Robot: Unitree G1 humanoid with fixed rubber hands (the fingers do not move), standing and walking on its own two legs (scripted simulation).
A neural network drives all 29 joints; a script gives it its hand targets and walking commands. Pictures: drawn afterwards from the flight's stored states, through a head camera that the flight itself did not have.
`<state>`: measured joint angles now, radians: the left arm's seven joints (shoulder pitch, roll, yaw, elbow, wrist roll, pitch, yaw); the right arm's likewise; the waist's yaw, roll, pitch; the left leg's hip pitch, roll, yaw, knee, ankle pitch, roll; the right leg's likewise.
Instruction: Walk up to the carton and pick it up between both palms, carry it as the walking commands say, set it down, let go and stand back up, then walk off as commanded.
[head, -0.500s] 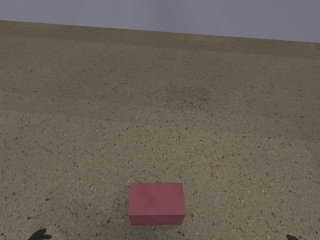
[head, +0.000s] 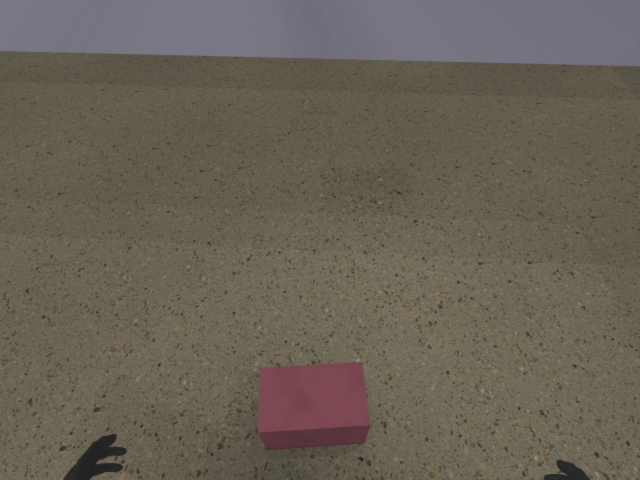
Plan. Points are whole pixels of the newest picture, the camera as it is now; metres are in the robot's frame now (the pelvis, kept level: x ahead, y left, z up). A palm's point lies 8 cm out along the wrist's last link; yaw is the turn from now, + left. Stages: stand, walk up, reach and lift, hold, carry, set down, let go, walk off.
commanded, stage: walk up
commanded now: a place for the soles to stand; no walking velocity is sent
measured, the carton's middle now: (313, 406) +0.41 +0.04 -0.68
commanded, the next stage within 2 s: stand in 0.46 s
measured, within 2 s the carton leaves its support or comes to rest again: neither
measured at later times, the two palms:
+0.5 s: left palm out of the picture +0.09 +0.33 -0.10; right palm out of the picture +0.09 -0.31 -0.10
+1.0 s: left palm (85, 472) +0.16 +0.31 -0.10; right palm (535, 453) +0.19 -0.27 -0.11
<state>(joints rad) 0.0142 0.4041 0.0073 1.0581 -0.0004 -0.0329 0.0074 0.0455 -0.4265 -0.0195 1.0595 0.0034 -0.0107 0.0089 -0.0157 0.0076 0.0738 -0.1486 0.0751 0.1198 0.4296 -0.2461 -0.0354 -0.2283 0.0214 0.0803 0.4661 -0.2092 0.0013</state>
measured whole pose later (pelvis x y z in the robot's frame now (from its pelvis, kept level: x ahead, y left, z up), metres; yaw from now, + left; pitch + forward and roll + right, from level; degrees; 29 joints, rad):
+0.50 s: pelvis -0.01 +0.01 +0.00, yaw -1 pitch -2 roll +0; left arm 0.06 0.40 0.01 1.11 0.01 -0.02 0.00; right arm 0.04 -0.41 -0.03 1.10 -0.01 0.00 0.02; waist 0.00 0.00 0.07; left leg -0.13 0.06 0.14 0.38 -0.21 -0.02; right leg -0.21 0.01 0.10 0.39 -0.15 0.02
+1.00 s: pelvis +0.00 +0.01 -0.02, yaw +5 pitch +3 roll +0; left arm 0.05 0.32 0.15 0.52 0.07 0.25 -0.08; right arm 0.07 -0.32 -0.19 0.53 -0.04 0.25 0.06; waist -0.02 0.01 0.16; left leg -0.39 0.02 0.01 0.71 -0.37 -0.02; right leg -0.42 -0.03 0.01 0.71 -0.34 0.03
